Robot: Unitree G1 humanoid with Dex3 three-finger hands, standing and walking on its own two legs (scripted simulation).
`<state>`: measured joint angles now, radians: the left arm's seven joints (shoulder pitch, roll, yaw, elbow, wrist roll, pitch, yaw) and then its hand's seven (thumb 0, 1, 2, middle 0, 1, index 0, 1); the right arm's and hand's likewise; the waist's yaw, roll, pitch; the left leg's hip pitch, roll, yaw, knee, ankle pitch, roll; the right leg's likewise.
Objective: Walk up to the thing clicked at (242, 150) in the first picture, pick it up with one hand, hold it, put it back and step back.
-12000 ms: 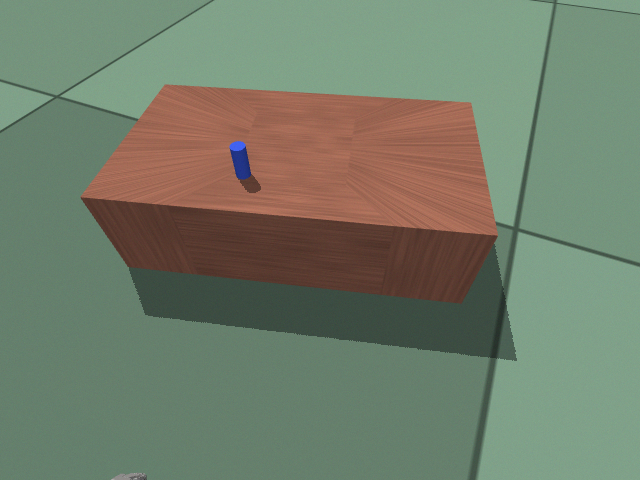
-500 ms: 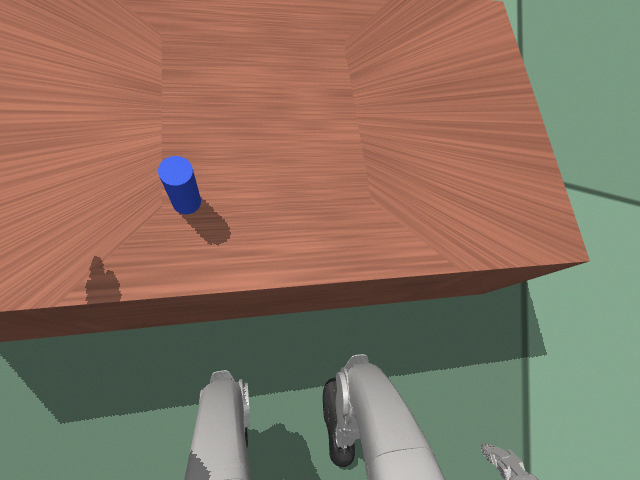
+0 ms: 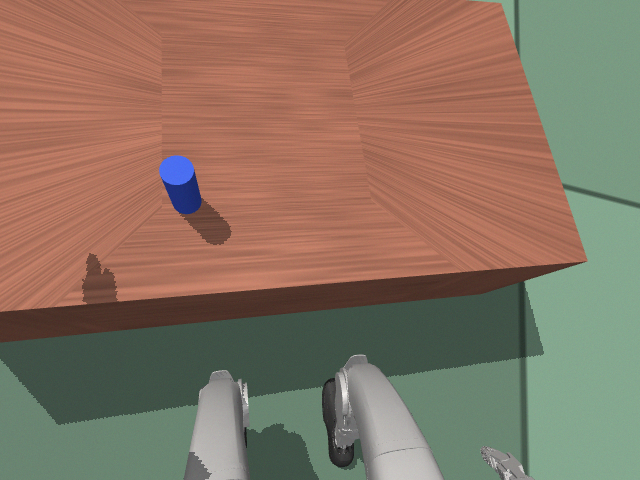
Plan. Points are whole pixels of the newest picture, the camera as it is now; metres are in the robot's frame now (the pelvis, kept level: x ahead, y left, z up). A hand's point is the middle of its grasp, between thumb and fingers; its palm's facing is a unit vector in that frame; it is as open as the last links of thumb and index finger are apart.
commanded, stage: go down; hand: left
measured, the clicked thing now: (182, 187) +0.53 +0.17 -0.20
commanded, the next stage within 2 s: approach in 1.92 s
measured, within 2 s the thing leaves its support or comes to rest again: neither
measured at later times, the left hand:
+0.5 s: hand out of the picture +0.49 +0.37 +0.08, palm faces +0.16 -0.99 -0.01, open 17.1 cm
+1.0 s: hand out of the picture +0.48 +0.37 +0.08, palm faces +0.17 -0.99 -0.01, open 17.1 cm
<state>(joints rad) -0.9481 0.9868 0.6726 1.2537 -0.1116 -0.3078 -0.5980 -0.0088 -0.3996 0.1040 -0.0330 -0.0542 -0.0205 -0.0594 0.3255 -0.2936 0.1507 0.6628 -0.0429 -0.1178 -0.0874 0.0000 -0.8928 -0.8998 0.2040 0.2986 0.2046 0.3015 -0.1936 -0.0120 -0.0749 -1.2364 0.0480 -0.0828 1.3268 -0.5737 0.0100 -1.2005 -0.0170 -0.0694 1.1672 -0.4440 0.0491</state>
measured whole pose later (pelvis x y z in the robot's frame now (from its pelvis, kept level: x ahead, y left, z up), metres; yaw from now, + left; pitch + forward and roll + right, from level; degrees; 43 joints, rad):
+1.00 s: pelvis +0.00 +0.00 -0.01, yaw +0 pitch +28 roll -7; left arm -0.96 1.01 0.68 1.27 -0.10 -0.31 -0.59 -0.01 -0.45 0.11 -0.03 -0.08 -0.03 -0.08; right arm 0.32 -0.30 0.15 0.65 -0.04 -0.10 -0.08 0.00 -0.89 -0.90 0.20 0.30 0.20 0.30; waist -0.20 -0.01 -0.07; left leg -1.27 0.05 -0.09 1.35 -0.57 0.00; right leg -1.23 -0.01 -0.07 1.19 -0.45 0.04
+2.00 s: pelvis -0.01 +0.00 -0.01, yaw +0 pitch +28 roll -7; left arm -0.96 1.00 0.68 1.25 -0.10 -0.31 -0.58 -0.01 -0.50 0.11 -0.03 -0.10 -0.03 -0.10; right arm 0.33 -0.29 0.15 0.65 -0.03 -0.09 -0.07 0.00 -0.89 -0.90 0.20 0.30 0.20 0.30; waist -0.20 -0.01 -0.07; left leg -1.27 0.05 -0.08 1.35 -0.57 0.01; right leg -1.24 -0.01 -0.06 1.19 -0.44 0.05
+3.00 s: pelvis -0.06 -0.02 -0.23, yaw -2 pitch +37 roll -6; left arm -1.18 0.71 0.53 1.24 0.06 -0.47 -0.18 -0.01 -0.51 0.08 -0.03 -0.10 -0.03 -0.09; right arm 0.26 -0.26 0.14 0.62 -0.11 0.03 0.07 0.00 -0.91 -0.90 0.20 0.30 0.20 0.30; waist -0.29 0.02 -0.07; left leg -2.08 0.00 -0.11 2.14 -0.71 -0.01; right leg -2.08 -0.04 -0.03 2.02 -0.58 0.05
